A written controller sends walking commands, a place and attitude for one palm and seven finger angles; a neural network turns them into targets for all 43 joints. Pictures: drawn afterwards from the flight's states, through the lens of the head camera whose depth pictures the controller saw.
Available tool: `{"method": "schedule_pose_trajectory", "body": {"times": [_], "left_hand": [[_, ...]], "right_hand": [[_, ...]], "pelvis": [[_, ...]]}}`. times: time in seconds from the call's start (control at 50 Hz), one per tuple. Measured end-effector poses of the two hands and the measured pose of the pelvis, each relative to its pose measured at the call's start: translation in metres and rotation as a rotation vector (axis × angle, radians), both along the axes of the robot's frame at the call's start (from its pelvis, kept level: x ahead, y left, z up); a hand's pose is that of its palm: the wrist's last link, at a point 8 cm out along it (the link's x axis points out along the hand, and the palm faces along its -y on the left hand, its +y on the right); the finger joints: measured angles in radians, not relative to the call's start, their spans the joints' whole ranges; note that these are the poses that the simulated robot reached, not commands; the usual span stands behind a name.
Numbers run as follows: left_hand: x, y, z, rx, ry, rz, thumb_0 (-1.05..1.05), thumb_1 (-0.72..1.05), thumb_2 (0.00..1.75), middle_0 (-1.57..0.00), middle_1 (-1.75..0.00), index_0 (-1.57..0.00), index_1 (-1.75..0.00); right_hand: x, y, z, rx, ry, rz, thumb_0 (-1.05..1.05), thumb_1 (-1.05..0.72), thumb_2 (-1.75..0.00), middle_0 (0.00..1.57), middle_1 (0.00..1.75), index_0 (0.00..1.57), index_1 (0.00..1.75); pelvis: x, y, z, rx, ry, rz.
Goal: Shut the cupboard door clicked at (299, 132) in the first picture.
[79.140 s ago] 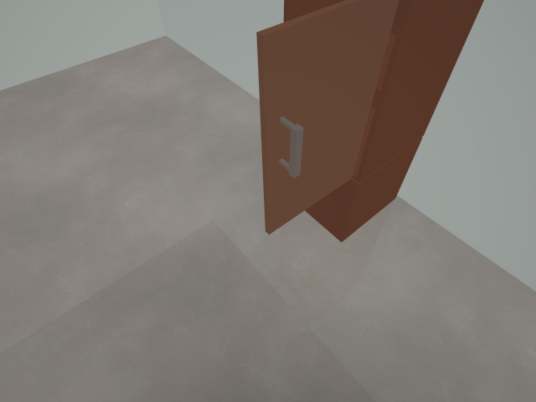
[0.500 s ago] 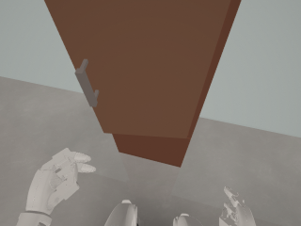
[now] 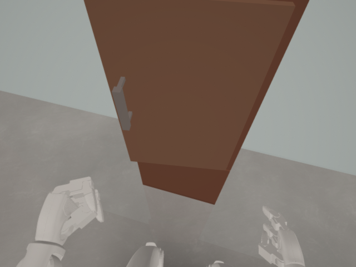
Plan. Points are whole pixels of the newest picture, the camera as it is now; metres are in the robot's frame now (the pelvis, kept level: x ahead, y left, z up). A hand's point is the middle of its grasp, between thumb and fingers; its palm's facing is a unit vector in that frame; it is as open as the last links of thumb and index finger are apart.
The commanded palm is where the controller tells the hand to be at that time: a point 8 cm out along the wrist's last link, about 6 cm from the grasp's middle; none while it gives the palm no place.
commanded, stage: raise the hand and make a fist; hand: left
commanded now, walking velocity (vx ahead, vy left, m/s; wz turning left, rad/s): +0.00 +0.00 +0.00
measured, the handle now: (124, 104) +0.48 +0.18 +0.07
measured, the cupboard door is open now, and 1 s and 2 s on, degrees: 10 10 10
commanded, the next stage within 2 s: bring the fist close to the handle in 0.62 s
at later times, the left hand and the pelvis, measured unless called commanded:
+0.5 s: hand (94, 200) +0.23 +0.18 +0.07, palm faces -0.03 -1.00 -0.05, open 3.1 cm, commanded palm +0.21 +0.23 +0.07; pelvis +0.01 -0.01 +0.01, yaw +0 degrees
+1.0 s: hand (109, 180) +0.27 +0.16 +0.07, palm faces -0.05 -1.00 -0.04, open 3.1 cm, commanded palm +0.26 +0.22 +0.07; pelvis +0.01 -0.02 +0.00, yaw +0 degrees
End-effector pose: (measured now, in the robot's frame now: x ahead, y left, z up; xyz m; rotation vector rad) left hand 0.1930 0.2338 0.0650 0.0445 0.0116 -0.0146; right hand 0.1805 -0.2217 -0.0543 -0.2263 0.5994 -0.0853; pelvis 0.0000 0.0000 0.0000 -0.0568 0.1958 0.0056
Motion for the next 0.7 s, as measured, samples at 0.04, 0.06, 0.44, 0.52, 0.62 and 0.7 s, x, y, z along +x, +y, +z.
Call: {"method": "schedule_pose_trajectory", "body": {"times": [0.04, 0.06, 0.44, 0.52, 0.62, 0.7], "left_hand": [[0.001, 0.002, 0.003, 0.003, -0.002, 0.0, 0.01, 0.9, 0.9, -1.24, -1.43, -1.23, -1.43], [0.001, 0.003, 0.004, 0.004, -0.004, 0.0, 0.01, 0.9, 0.9, -1.25, -1.44, -1.24, -1.45], [0.017, 0.003, 0.012, 0.002, 0.01, -0.014, 0.01, 0.9, 0.9, -1.3, -1.5, -1.3, -1.5], [0.017, -0.001, 0.011, 0.003, 0.004, -0.015, 0.01, 0.9, 0.9, -1.3, -1.5, -1.3, -1.5], [0.017, -0.005, 0.012, 0.005, -0.003, -0.011, 0.01, 0.9, 0.9, -1.3, -1.5, -1.3, -1.5], [0.017, -0.007, 0.013, 0.009, 0.001, -0.011, 0.01, 0.9, 0.9, -1.3, -1.5, -1.3, -1.5]], "right_hand": [[0.001, 0.003, 0.001, 0.004, 0.0, 0.011, 0.01, -0.9, -0.89, 0.2, 0.3, 0.2, 0.3], [0.0, 0.004, 0.001, 0.006, 0.001, 0.015, 0.01, -0.9, -0.89, 0.2, 0.3, 0.2, 0.3], [-0.02, -0.019, -0.002, -0.018, 0.065, -0.026, 0.01, -0.9, -0.89, 0.2, 0.3, 0.2, 0.3], [-0.019, -0.024, -0.003, -0.02, 0.064, -0.029, 0.01, -0.9, -0.89, 0.2, 0.3, 0.2, 0.3], [-0.015, -0.025, -0.005, -0.011, 0.058, -0.027, 0.01, -0.9, -0.89, 0.2, 0.3, 0.2, 0.3], [-0.011, -0.024, -0.006, 0.001, 0.053, -0.022, 0.01, -0.9, -0.89, 0.2, 0.3, 0.2, 0.3]], "pelvis": [[0.0, 0.001, 0.001, -0.001, -0.005, 0.002], [0.001, 0.001, 0.002, -0.001, -0.007, 0.002], [0.006, -0.004, 0.01, 0.01, -0.018, -0.001], [0.006, -0.007, 0.008, 0.013, -0.016, -0.003], [0.007, -0.01, 0.007, 0.016, -0.014, -0.003], [0.007, -0.013, 0.007, 0.018, -0.014, -0.003]]}}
